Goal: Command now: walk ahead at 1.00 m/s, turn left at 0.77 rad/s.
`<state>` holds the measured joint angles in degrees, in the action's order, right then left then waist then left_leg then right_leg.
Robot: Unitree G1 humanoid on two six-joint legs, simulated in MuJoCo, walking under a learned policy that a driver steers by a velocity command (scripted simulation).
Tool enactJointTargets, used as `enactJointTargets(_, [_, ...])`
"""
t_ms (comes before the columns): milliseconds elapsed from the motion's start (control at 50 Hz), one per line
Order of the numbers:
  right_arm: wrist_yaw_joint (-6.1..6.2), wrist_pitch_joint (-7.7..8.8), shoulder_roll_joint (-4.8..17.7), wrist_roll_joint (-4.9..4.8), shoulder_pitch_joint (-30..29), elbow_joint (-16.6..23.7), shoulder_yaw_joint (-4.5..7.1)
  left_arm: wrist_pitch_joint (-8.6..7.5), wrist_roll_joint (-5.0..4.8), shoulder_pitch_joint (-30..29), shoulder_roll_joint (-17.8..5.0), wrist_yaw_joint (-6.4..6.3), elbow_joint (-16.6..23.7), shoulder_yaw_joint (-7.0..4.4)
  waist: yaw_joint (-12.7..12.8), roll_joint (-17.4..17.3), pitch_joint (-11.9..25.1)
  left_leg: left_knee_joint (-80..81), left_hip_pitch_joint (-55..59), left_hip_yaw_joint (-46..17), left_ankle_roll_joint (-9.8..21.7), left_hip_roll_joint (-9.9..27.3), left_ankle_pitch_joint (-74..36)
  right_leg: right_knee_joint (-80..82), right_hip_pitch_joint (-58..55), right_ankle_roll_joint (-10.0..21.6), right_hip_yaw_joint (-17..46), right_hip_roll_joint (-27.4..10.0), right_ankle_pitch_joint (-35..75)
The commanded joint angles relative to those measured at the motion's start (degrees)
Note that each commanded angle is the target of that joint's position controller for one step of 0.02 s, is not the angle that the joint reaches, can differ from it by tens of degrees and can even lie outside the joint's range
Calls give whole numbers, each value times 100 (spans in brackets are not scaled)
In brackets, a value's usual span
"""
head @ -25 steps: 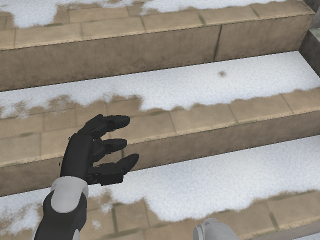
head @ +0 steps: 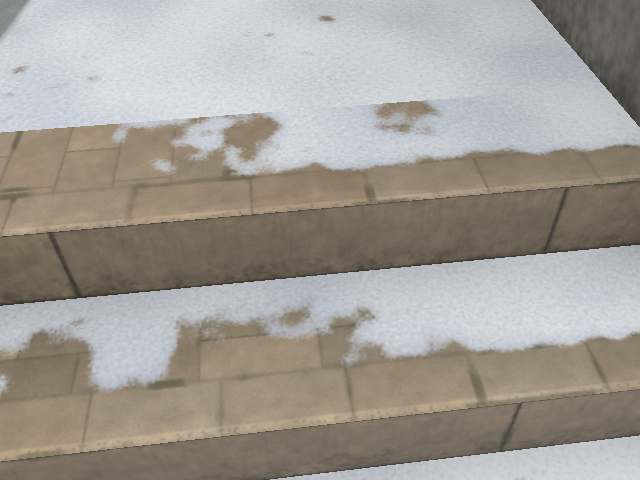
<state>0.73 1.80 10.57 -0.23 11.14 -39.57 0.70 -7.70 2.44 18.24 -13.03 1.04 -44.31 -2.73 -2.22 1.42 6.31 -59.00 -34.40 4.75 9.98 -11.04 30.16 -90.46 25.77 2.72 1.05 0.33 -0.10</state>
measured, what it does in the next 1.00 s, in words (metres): climbs, turning left: right foot 0.17 m higher, then left foot 0.17 m higher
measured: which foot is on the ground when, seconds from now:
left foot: down 0.00-0.26, up 0.28-0.62, down 0.64-1.00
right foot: up 0.00-0.24, down 0.26-0.64, up 0.66-1.00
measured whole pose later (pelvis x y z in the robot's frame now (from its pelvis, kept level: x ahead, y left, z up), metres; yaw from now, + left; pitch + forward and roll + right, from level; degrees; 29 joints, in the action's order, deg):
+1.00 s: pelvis +0.78 +0.21 +0.42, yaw +21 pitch +5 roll -3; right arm 0.8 6.7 10.3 -1.5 33.9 -61.5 0.1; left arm -0.6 -0.6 -9.7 -2.4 0.2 -25.5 3.9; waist -1.0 -2.1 2.9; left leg -7.4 6.8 10.2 2.2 2.3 12.3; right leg -97.5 74.3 10.8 -7.3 1.7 -19.4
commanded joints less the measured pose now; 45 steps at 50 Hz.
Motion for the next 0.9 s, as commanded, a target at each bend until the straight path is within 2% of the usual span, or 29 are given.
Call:
enactJointTargets(20, [-15,112,741,173,910,-501,337,-156,426,-1510,957,50,1993,470,251,100,-537,3901,2726,-4578,1210,1499,-1230,-4888,4686,157,397,423,-1717])
enactJointTargets(80, [-87,407,382,181,930,-813,195,66,245,-1897,884,-122,2225,653,614,554,-1574,3997,993,-2656,357,1003,-2005,-3460,4686,249,31,6,-2271])
enactJointTargets(120, [-146,571,566,250,1397,-1087,190,189,247,-2878,990,-233,2706,750,320,-112,-1447,4510,771,-2799,482,1101,-1878,-3849,5011,210,-238,-98,-3223])
enactJointTargets(160, [6,503,795,92,1481,-1173,309,202,250,-3559,709,-369,3307,788,272,-204,-1505,5743,-58,-2570,530,1035,-3512,-932,3334,184,-636,-275,-3655])
enactJointTargets(180, [130,381,860,-130,996,-893,352,203,85,-3124,630,-326,3195,841,499,275,-815,6186,-1109,-2143,538,862,-5160,1331,200,100,-1020,-105,-2816])
enactJointTargets(200, [191,496,1055,-329,1114,-712,418,170,-154,-2110,471,-379,2722,636,809,39,357,5210,-1115,-2196,632,1012,-9026,1189,-2055,95,-1167,410,-2264])
enactJointTargets(240, [4,748,2309,-211,81,-248,923,338,-168,430,-395,-496,2069,92,2373,-583,2446,1932,1127,-2546,272,1528,-11929,2888,-2925,326,-42,187,-2756])
enactJointTargets(260, [-186,969,1918,-111,-259,-106,926,294,-45,815,-919,-449,1667,-133,2410,348,2692,-186,1137,-2233,59,1039,-10400,3830,-3295,499,611,-128,-3331])
enactJointTargets(280, [-389,1012,650,-89,-578,319,664,267,27,540,-1409,-496,1346,-279,1805,2849,2244,-3119,-665,-1687,-445,-315,-2836,6220,-3544,1238,3840,-1818,-1785])
enactJointTargets(300, [-312,956,505,273,-135,666,600,255,33,-465,-1024,-451,1461,-287,989,2071,2119,-5290,-1492,-1741,-425,150,-2411,6730,-2997,1441,5133,-2356,-2512])
enactJointTargets(340, [-246,601,-112,509,-527,870,308,112,-110,-732,353,-350,647,92,353,49,126,-6414,-2737,-1221,-127,697,-2599,6586,-1703,1072,3484,-2080,-3998])
enactJointTargets(360, [-241,413,-391,569,-591,944,151,40,-68,-319,470,-267,202,74,247,-325,-250,-6984,-3185,-1314,8,864,-2279,6636,-1462,769,2727,-1957,-3402])
enactJointTargets(400, [-226,122,-767,256,-644,1019,-38,-62,62,77,732,-173,-562,130,-74,-179,-1009,-7509,-4052,-1451,87,922,-1301,6954,-1253,347,1107,-1751,-2285])
enactJointTargets(440, [-81,-71,-510,104,-1329,1437,-52,-187,69,-321,610,-89,-740,140,-388,-229,-1626,-6111,-3716,-1261,-67,1080,-797,7918,-349,-57,-217,-1701,-1183])
enactJointTargets(500, [114,-243,-616,186,-2232,1840,-113,-284,-14,420,64,-44,-1281,84,-239,160,-1652,-6434,-4187,-708,128,826,-223,8544,-825,101,-1023,-1450,317])
enactJointTargets(540, [24,-248,-364,170,-2270,1925,-188,-137,-156,684,-165,-62,-1407,36,-305,-251,-1504,-3820,-2859,205,124,870,-240,9273,-561,234,-1638,-979,1539])
enactJointTargets(560, [-144,-223,-249,96,-1882,1798,-248,-60,-381,379,-452,-194,-1152,21,-591,-421,-938,-2224,-615,592,127,954,-1015,9542,15,348,-1974,-861,2677])
enactJointTargets(580, [-253,-177,178,107,-1138,1394,-83,-130,-542,546,-931,-319,-814,-27,-577,-280,107,-2258,1184,1128,-34,242,-1124,8763,-276,618,-1696,-1110,7207])
enactJointTargets(620, [-91,-216,516,-3,1107,1054,156,-270,-621,31,-2446,-254,-411,-490,-1739,954,1814,-1138,2639,597,-204,172,-864,6118,-1989,816,-1261,-1802,10585])
enactJointTargets(640, [-92,-147,1062,75,1304,894,371,-283,-678,-99,-2184,-156,-112,-559,-1714,744,2050,671,3107,-98,-167,-163,-307,4218,-2113,695,-979,-1450,9388])
enactJointTargets(660, [-140,-63,1587,140,542,749,593,-283,-385,16,-1052,24,84,-407,-951,-748,1585,2268,3671,-2493,600,1020,-1345,1234,-146,181,-569,-170,930])
enactJointTargets(680, [-55,-98,1707,337,627,673,649,-330,-276,157,-656,169,533,-290,-833,-1389,2469,3398,4449,-5492,1173,2433,-2402,-2236,1489,101,901,913,-739])
enactJointTargets(700, [-87,0,1586,331,632,401,672,-292,-178,-512,-138,99,1003,-206,-653,-378,2260,3598,4368,-5468,990,2526,-1333,-3492,2332,233,1299,753,-872])
enactJointTargets(720, [-108,166,1208,172,701,-138,583,-262,-68,-899,232,41,1279,-39,-462,109,1352,3445,3835,-4826,778,2351,-905,-3481,2919,382,1195,473,-910])
enactJointTargets(740, [-134,309,806,228,900,-619,468,-227,33,-1139,710,3,1495,184,-172,390,336,3361,3351,-4110,523,2304,-1663,-3960,3682,563,1077,354,-1140])
enactJointTargets(780, [-132,477,-112,266,899,-988,194,105,-24,-515,820,-3,1306,294,349,367,-335,3425,2507,-2730,143,2282,-2108,-4053,3972,691,873,120,-1472])
enactJointTargets(820, [-151,561,-313,321,1245,-1437,97,345,-199,-962,1144,-69,1407,376,417,128,-802,3919,2065,-1966,-42,2445,-1925,-5042,4769,766,861,322,-2179])
enactJointTargets(860, [-195,685,-93,287,1520,-1788,66,529,-222,-2180,1421,-222,1903,517,473,-49,-1488,4792,1570,-1258,-253,2429,-1368,-5109,5647,911,554,334,-2692])
enactJointTargets(900, [-193,694,56,120,1223,-1840,-25,643,-319,-2687,1223,-235,2334,625,902,-3,-1920,5840,393,-338,-677,2163,-1256,-2789,4807,901,273,48,-2337])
